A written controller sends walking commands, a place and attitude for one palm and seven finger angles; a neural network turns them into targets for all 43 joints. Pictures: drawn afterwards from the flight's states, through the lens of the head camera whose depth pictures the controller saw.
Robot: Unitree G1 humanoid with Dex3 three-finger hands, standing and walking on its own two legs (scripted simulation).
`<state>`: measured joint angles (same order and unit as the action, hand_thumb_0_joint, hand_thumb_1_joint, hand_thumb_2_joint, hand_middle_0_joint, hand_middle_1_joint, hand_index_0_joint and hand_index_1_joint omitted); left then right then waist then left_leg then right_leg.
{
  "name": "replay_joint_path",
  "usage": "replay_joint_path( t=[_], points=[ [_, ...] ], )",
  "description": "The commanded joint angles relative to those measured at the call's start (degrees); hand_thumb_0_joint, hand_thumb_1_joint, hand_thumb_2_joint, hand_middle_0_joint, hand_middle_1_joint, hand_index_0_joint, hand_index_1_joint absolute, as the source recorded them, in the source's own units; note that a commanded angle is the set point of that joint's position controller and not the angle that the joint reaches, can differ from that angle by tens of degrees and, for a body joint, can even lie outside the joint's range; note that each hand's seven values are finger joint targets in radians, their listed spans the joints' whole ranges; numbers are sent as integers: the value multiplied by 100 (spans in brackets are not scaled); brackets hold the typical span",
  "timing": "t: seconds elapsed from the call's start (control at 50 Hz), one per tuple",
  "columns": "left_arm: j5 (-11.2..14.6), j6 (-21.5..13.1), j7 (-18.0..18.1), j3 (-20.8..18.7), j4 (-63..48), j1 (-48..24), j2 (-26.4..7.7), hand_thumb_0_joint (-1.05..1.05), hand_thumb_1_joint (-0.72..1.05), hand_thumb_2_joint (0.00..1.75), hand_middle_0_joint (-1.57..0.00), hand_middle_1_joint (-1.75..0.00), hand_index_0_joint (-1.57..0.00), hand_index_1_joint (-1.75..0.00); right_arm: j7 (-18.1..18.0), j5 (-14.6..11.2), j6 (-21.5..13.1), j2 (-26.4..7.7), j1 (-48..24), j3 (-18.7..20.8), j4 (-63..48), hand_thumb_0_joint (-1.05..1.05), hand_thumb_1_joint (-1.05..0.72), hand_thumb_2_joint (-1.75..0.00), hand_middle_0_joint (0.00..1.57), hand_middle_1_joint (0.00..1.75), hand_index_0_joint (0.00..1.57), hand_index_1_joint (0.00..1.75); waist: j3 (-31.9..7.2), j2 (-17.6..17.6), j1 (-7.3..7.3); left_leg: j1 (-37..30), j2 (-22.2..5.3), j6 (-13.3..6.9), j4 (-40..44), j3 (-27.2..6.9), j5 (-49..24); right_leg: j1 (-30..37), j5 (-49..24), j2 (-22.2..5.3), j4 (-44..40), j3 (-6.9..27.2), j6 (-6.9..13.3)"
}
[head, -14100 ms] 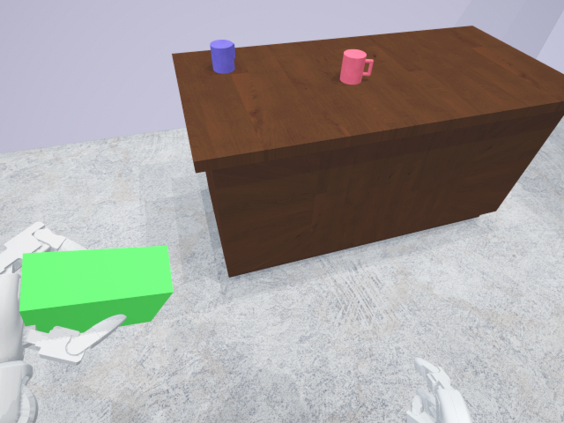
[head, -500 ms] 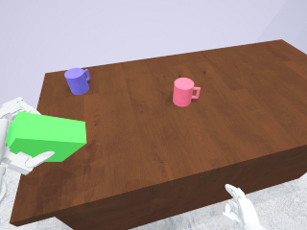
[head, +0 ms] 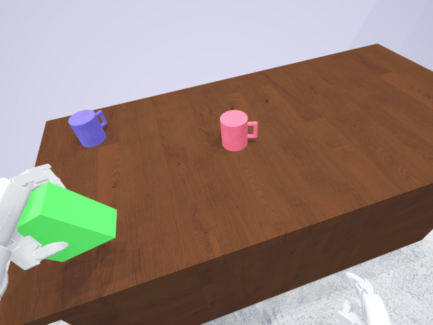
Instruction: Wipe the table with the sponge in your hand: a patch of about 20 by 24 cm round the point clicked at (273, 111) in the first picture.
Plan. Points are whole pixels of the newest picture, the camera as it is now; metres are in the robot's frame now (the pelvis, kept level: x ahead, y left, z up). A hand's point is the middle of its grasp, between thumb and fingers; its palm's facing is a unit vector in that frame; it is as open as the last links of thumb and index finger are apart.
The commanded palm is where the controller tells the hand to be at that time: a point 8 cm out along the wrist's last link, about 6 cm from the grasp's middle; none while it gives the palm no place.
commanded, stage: turn the palm down, sponge in hand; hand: left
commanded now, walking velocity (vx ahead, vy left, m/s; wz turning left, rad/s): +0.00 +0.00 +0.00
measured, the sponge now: (68, 230) +0.23 +0.27 +0.11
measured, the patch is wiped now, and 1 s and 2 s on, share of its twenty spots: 0.00 0.00 0.00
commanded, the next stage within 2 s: move the sponge above the wiping area in 1.20 s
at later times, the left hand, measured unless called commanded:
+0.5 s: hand (26, 219) +0.22 +0.31 +0.15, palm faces +0.16 -0.19 -0.97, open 9.6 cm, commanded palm +0.19 +0.31 +0.21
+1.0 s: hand (12, 212) +0.23 +0.35 +0.15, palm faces +0.10 -0.07 -0.99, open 9.6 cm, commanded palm +0.19 +0.34 +0.21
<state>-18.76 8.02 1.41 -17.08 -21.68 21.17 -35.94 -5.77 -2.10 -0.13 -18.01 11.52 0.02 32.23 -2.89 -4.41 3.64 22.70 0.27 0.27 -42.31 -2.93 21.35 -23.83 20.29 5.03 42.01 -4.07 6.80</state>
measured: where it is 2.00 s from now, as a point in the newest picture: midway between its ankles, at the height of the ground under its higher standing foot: outside the picture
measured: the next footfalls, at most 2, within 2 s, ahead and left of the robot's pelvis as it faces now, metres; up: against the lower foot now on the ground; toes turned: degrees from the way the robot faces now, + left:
none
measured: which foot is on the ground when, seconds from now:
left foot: down 0.00-1.00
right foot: down 0.00-1.00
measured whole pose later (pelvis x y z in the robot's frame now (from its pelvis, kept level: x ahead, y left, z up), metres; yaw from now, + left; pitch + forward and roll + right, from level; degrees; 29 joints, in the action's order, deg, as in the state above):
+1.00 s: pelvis -0.01 +0.06 +0.03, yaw -1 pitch -4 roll +0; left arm -50.2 24.3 -1.7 1.0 -14.3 7.4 -30.9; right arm -4.4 -3.0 0.9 -16.4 1.6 -2.0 38.6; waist 0.3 -5.5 6.6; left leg 8.9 3.8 -2.8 -25.3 -0.2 12.8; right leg -11.0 12.3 1.5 26.9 -0.2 2.1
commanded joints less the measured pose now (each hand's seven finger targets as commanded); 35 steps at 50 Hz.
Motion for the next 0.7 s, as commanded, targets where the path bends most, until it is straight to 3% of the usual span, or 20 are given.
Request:
replay_joint_path(
  t=[0.0, 0.04, 0.08, 0.1, 0.14, 0.18, 0.2, 0.24, 0.28, 0.3, 0.34, 0.38, 0.4, 0.48, 0.5, 0.54, 0.58, 0.6, 0.66, 0.68],
  points=[
    [-439, -289, 491, -943, -1211, -1092, -1596, 0, 10, 130, -120, -160, -120, -160, -53, 32, -408, -378, -1056, 107, -1030, 0, -90, -90, 20, 30, 20, 30, -887, 163, 69, 15, 72, -269, 82, -36, -1053, 685, -686, -918, -1310, 1714, -643],
    [-564, -128, 559, -940, -956, -985, -1638, 0, 10, 130, -120, -160, -120, -160, -81, 29, -363, -411, -1021, 125, -986, 0, -90, -90, 20, 30, 20, 30, -876, 320, 118, 39, 68, -260, 166, -41, -1028, 720, -608, -922, -1339, 1760, -665],
    [-726, 126, 599, -964, -804, -1141, -1748, 0, 10, 130, -120, -160, -120, -160, -61, -38, -338, -393, -1326, 68, -982, 0, -90, -90, 20, 30, 20, 30, -638, 181, 155, 7, 92, -240, 220, -25, -978, 637, -372, -887, -1451, 1907, -589],
    [-736, 221, 567, -689, -810, -1225, -1487, 0, 10, 130, -120, -160, -120, -160, -62, -29, -307, -394, -1262, 61, -988, 0, -90, -90, 20, 30, 20, 30, -737, 221, 118, -34, 66, -246, 279, -13, -988, 751, -475, -916, -1421, 1765, -611],
    [-899, 441, 459, -542, -750, -1229, -1521, 0, 10, 130, -120, -160, -120, -160, -69, -33, -265, -409, -1348, 29, -990, 0, -90, -90, 20, 30, 20, 30, -699, 349, 155, -119, 63, -265, 395, -14, -1086, 767, -605, -893, -1434, 1703, -631],
    [-1081, 634, 371, -494, -770, -1369, -1566, 0, 10, 130, -120, -160, -120, -160, -44, -97, -275, -383, -1605, -47, -999, 0, -90, -90, 20, 30, 20, 30, -566, 236, 165, -276, 96, -266, 497, 9, -1129, 727, -517, -800, -1516, 1694, -571],
    [-1137, 695, 293, -193, -746, -1408, -1310, 0, 10, 130, -120, -160, -120, -160, -34, -78, -264, -374, -1552, -68, -998, 0, -90, -90, 20, 30, 20, 30, -589, 269, 127, -323, 75, -288, 569, 11, -1174, 789, -646, -811, -1511, 1508, -591],
    [-1332, 754, 174, -100, -782, -1453, -1354, 0, 10, 130, -120, -160, -120, -160, -49, -77, -267, -374, -1562, -79, -995, 0, -90, -90, 20, 30, 20, 30, -588, 459, 137, -436, 86, -310, 711, 4, -1172, 787, -576, -773, -1569, 1427, -620],
    [-1541, 789, 146, -149, -945, -1623, -1456, 0, 10, 130, -120, -160, -120, -160, -19, -93, -319, -327, -1795, -137, -991, 0, -90, -90, 20, 30, 20, 30, -546, 214, 195, -613, 122, -294, 799, -14, -1232, 776, -545, -702, -1636, 1458, -536],
    [-1606, 779, 123, 79, -912, -1625, -1221, 0, 10, 130, -120, -160, -120, -160, -13, -62, -323, -312, -1714, -144, -972, 0, -90, -90, 20, 30, 20, 30, -585, 227, 161, -648, 101, -308, 886, -5, -1241, 843, -614, -705, -1615, 1241, -557],
    [-1806, 775, 133, 12, -918, -1659, -1333, 0, 10, 130, -120, -160, -120, -160, -19, -40, -324, -317, -1692, -137, -917, 0, -90, -90, 20, 30, 20, 30, -721, 273, 228, -735, 107, -300, 1015, -41, -1318, 934, -689, -687, -1617, 1188, -550],
    [-1998, 841, 189, -160, -929, -1814, -1503, 0, 10, 130, -120, -160, -120, -160, 10, -45, -346, -302, -1902, -173, -861, 0, -90, -90, 20, 30, 20, 30, -633, 96, 298, -832, 129, -272, 1105, -94, -1375, 944, -703, -611, -1681, 1274, -446],
    [-2026, 860, 193, 88, -940, -1863, -1234, 0, 10, 130, -120, -160, -120, -160, 26, -32, -340, -281, -1844, -176, -863, 0, -90, -90, 20, 30, 20, 30, -777, 42, 259, -847, 102, -277, 1164, -62, -1426, 1081, -821, -650, -1635, 1097, -471],
    [-2396, 1092, 211, 169, -790, -2148, -1274, 0, 10, 130, -120, -160, -120, -160, 56, -54, -314, -281, -2122, -207, -744, 0, -90, -90, 20, 30, 20, 30, -596, -95, 316, -981, 126, -229, 1385, -162, -1482, 1080, -748, -565, -1776, 1177, -356],
    [-2457, 1135, 182, 493, -784, -2189, -982, 0, 10, 130, -120, -160, -120, -160, 69, -43, -300, -262, -2048, -202, -744, 0, -90, -90, 20, 30, 20, 30, -687, -147, 272, -1011, 87, -243, 1444, -136, -1515, 1159, -806, -598, -1740, 990, -378],
    [-2589, 1237, 117, 600, -620, -2258, -997, 0, 10, 130, -120, -160, -120, -160, 56, -42, -261, -272, -2090, -217, -707, 0, -90, -90, 20, 30, 20, 30, -637, 14, 293, -1026, 84, -234, 1593, -208, -1522, 1220, -802, -599, -1802, 964, -386],
    [-2746, 1328, 55, 641, -636, -2476, -1017, 0, 10, 130, -120, -160, -120, -160, 54, -81, -290, -234, -2366, -252, -720, 0, -90, -90, 20, 30, 20, 30, -497, -10, 327, -1072, 104, -229, 1724, -277, -1344, 1227, -576, -532, -1870, 1088, -307],
    [-2821, 1333, 18, 844, -575, -2451, -871, 0, 10, 130, -120, -160, -120, -160, 54, -59, -283, -243, -2250, -238, -699, 0, -90, -90, 20, 30, 20, 30, -604, -79, 305, -1082, 87, -244, 1754, -237, -1374, 1329, -621, -563, -1843, 950, -332],
    [-3081, 1333, -29, 774, -572, -2518, -1049, 0, 10, 130, -120, -160, -120, -160, 81, -16, -257, -241, -2288, -232, -642, 0, -90, -90, 20, 30, 20, 30, -740, -155, 417, -1168, 80, -229, 1928, -350, -1565, 1525, -843, -561, -1809, 920, -302],
    [-3137, 1361, -22, 651, -637, -2595, -1133, 0, 10, 130, -120, -160, -120, -160, 106, -43, -295, -216, -2511, -255, -648, 0, -90, -90, 20, 30, 20, 30, -663, -219, 460, -1175, 78, -232, 1975, -403, -1464, 1552, -762, -494, -1833, 1066, -237]
  ],
)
